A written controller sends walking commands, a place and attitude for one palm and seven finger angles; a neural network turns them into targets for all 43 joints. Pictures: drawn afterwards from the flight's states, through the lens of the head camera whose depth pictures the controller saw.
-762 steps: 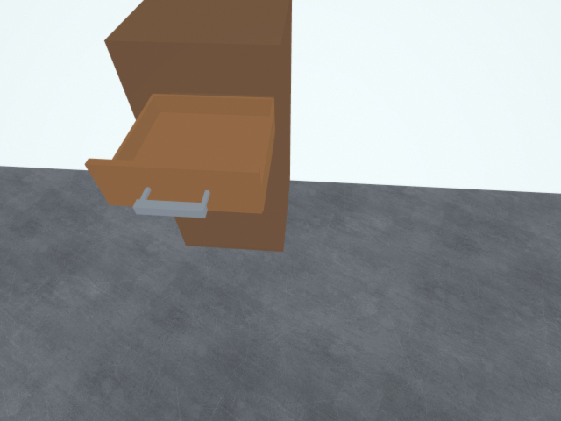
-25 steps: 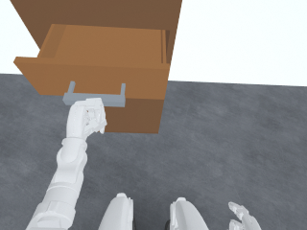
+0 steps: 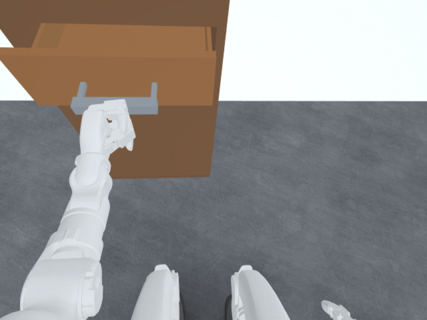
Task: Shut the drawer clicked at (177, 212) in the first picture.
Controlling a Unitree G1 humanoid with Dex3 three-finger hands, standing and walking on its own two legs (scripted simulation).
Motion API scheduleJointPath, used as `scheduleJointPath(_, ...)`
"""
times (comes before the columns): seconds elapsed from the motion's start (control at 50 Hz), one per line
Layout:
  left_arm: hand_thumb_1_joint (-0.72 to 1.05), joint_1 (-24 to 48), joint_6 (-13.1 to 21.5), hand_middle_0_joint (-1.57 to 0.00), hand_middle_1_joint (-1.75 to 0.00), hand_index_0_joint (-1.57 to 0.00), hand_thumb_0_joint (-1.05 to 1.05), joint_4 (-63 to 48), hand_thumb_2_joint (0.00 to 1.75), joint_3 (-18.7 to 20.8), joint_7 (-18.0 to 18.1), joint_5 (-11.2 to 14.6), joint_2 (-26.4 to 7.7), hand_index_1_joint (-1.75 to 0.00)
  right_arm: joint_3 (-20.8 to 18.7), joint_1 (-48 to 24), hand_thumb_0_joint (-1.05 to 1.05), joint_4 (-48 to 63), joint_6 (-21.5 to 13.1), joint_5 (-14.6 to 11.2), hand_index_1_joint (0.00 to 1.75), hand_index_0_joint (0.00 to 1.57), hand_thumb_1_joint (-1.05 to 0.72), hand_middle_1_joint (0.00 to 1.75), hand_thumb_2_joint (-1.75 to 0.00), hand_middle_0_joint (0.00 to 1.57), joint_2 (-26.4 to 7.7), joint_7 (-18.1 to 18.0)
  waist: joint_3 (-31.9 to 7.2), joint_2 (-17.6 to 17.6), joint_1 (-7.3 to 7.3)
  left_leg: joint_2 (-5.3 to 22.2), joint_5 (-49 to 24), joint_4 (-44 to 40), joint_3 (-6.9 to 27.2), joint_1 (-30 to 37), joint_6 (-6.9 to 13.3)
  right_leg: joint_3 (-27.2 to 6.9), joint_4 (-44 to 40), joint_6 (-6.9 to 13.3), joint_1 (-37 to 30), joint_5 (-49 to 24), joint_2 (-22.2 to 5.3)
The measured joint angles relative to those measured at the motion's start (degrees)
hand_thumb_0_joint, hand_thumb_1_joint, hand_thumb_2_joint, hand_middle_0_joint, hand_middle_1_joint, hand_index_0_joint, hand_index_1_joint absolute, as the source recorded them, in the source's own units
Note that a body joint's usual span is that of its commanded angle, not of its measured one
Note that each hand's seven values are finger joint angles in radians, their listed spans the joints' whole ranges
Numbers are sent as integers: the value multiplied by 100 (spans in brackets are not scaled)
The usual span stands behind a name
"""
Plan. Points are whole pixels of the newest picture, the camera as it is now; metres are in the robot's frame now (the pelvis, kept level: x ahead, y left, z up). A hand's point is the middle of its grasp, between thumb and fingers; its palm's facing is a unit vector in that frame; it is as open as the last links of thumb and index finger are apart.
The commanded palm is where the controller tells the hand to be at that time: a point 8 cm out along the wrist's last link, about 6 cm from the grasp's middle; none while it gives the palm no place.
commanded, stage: push the drawer shut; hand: left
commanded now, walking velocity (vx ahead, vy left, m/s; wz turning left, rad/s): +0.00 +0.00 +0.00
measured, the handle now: (117, 96) +0.54 +0.17 +0.03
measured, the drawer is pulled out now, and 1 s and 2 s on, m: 0.08 0.00 0.00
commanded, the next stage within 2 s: pull the fist back off the drawer in 0.94 s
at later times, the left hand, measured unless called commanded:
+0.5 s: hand (133, 103) +0.52 +0.14 +0.04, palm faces +0.00 -1.00 -0.04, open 3.3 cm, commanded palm +0.51 +0.18 +0.04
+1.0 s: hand (128, 94) +0.55 +0.15 +0.03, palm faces +0.00 -1.00 -0.04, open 2.9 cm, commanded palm +0.57 +0.17 +0.04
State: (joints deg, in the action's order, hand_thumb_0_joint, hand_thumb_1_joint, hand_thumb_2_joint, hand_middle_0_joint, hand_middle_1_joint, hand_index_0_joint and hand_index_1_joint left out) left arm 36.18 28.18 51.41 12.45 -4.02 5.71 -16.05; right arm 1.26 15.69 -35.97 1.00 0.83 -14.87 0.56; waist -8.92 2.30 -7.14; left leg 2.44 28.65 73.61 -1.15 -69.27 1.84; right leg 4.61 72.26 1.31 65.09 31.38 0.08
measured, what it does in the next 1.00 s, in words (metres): stands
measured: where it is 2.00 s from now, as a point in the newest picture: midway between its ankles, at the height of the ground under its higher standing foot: outside the picture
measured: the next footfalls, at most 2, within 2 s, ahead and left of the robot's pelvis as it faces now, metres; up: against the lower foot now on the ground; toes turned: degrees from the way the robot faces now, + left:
none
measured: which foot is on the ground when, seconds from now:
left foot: down 0.00-1.00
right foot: down 0.00-1.00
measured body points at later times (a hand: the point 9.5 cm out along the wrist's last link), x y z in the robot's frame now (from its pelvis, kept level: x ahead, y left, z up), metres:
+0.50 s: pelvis +0.00 +0.00 -0.01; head +0.16 +0.02 +0.41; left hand +0.51 +0.19 +0.04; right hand +0.02 -0.26 -0.12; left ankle +0.05 +0.10 -0.62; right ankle +0.02 -0.11 -0.62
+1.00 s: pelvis -0.01 +0.01 -0.02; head +0.16 +0.04 +0.39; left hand +0.54 +0.21 +0.04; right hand -0.02 -0.25 -0.13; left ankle +0.05 +0.10 -0.62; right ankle +0.02 -0.11 -0.62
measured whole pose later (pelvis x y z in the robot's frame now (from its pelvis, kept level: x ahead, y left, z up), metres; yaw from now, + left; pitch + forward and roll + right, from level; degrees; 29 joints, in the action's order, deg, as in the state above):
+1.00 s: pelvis -0.01 +0.01 -0.02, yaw -1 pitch +30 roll -6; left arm 62.0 25.9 71.8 18.4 -4.9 -0.4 -28.6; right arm 4.0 19.4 -37.1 3.1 3.4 -15.2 1.6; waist -7.8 2.7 -13.3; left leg 2.9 28.4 79.3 1.2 -81.1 2.6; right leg 6.8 75.5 0.9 75.1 30.4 0.7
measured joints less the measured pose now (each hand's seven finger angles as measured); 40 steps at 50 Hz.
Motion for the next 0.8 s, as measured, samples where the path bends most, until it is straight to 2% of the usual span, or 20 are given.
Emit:
scheduleJointPath(0.2,83,677,134,-140,-160,-140,3,732,91,337,-93,-140,-265,-160,27,173,0,-38,106,62,30,20,-90,30,-90,21,-8,46,27,13,-150,38,23,96,-1,-200,6,-7,76,1,203,1,36)
scheduleJointPath(0.36,82,1142,60,-140,-160,-140,3,1080,91,535,-142,-242,-507,-160,56,237,0,-34,180,112,30,20,-90,30,-90,21,-9,86,39,36,-277,66,49,186,15,-393,21,3,118,-10,376,-3,65)
scheduleJointPath(0.62,82,1607,6,-140,-160,-140,5,1426,90,724,-95,-409,-718,-160,119,328,0,-7,315,173,30,20,-90,30,-90,21,5,162,48,66,-413,94,86,235,16,-538,58,-4,98,-48,499,-15,98)
scheduleJointPath(0.72,80,1952,-25,-140,-160,-140,3,1698,90,777,-100,-503,-913,-160,169,323,0,0,323,195,30,20,-90,30,-90,21,-6,156,82,72,-505,94,96,331,64,-702,65,42,156,-51,628,-11,100)
scheduleJointPath(0.8,74,2093,-25,-140,-160,-140,0,1759,92,774,-179,-538,-996,-160,180,366,0,-13,324,221,30,20,-90,30,-90,21,-18,150,86,70,-504,81,89,419,105,-857,71,82,228,-53,754,-9,87)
